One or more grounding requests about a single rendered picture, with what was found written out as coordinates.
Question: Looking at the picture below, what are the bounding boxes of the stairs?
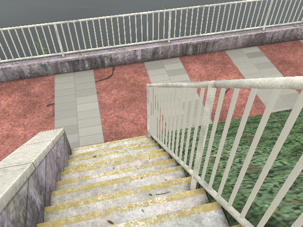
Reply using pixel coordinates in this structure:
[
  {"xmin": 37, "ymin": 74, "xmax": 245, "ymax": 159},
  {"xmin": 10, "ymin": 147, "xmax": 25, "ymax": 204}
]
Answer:
[{"xmin": 36, "ymin": 135, "xmax": 243, "ymax": 227}]

